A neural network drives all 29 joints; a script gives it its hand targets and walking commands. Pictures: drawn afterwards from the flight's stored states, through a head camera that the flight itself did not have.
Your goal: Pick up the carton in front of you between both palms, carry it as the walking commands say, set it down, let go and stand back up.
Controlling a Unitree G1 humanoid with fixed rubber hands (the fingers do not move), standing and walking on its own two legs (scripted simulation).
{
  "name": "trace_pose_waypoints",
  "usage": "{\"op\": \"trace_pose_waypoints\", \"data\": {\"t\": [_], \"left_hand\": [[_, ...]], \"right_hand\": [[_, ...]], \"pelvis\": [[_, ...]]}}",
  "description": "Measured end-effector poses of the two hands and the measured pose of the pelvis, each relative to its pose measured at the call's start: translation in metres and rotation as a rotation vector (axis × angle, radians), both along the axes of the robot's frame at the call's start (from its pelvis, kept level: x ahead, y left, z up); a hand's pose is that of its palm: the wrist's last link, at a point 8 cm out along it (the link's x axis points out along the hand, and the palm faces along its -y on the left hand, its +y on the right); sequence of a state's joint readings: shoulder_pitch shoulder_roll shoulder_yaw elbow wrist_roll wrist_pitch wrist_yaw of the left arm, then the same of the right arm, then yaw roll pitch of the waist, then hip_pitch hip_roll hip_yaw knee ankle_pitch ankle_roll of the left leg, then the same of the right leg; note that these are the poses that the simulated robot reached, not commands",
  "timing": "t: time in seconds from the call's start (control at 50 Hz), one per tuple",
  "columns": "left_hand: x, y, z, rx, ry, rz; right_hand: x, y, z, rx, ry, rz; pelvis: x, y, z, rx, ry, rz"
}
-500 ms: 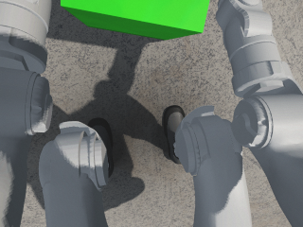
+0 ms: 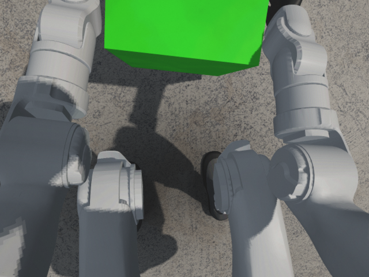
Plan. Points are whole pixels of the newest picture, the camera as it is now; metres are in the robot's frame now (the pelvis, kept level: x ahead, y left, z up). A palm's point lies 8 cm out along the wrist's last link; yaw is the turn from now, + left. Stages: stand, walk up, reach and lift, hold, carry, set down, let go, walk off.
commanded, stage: reach and lift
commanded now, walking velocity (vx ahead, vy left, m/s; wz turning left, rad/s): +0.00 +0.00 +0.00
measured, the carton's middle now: (183, 8) +0.56 -0.02 -0.20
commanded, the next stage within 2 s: none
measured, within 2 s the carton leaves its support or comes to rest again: neither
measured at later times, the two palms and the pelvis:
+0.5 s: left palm out of the picture +0.51 +0.14 +0.05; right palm out of the picture +0.49 -0.16 +0.05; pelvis -0.02 -0.01 +0.11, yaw +2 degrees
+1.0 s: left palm out of the picture +0.45 +0.15 +0.21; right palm out of the picture +0.45 -0.15 +0.22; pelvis +0.03 +0.00 +0.24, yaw +3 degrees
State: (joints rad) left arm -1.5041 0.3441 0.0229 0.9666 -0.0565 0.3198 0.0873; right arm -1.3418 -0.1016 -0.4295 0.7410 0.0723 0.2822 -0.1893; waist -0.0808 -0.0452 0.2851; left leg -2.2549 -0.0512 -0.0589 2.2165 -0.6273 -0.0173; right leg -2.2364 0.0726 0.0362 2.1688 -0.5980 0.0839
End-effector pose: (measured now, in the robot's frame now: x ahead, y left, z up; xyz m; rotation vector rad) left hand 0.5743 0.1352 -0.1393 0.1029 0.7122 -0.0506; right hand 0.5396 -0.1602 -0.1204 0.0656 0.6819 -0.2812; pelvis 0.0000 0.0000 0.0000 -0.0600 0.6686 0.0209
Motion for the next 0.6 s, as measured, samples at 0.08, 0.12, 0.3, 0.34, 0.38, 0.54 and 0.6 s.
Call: {"op": "trace_pose_waypoints", "data": {"t": [0.08,0.12,0.3,0.34,0.38,0.54,0.6], "left_hand": [[-0.013,0.007,0.049,-0.012,-0.005,0.041],[-0.022,0.011,0.073,-0.01,-0.002,0.057],[-0.052,0.01,0.144,-0.026,0.005,0.079],[-0.055,0.007,0.153,-0.027,0.005,0.077],[-0.057,0.004,0.161,-0.024,0.003,0.077],[-0.064,0.006,0.199,-0.018,-0.008,0.1],[-0.069,0.01,0.217,-0.021,-0.01,0.117]], "right_hand": [[-0.014,0.007,0.038,0.025,-0.012,0.009],[-0.021,0.01,0.058,0.033,-0.01,0.019],[-0.045,0.008,0.13,0.018,-0.004,0.038],[-0.048,0.005,0.14,0.015,-0.004,0.038],[-0.051,0.002,0.149,0.013,-0.004,0.038],[-0.052,0.003,0.182,0.029,-0.016,0.054],[-0.053,0.007,0.201,0.029,-0.019,0.068]], "pelvis": [[-0.002,-0.003,0.016,0.003,0.029,0.011],[-0.005,-0.004,0.027,0.004,0.041,0.017],[-0.021,-0.006,0.074,0.002,0.072,0.029],[-0.024,-0.006,0.081,0.003,0.074,0.027],[-0.025,-0.006,0.088,0.006,0.076,0.025],[-0.019,-0.007,0.116,0.025,0.091,0.016],[-0.012,-0.007,0.13,0.03,0.091,0.016]]}}
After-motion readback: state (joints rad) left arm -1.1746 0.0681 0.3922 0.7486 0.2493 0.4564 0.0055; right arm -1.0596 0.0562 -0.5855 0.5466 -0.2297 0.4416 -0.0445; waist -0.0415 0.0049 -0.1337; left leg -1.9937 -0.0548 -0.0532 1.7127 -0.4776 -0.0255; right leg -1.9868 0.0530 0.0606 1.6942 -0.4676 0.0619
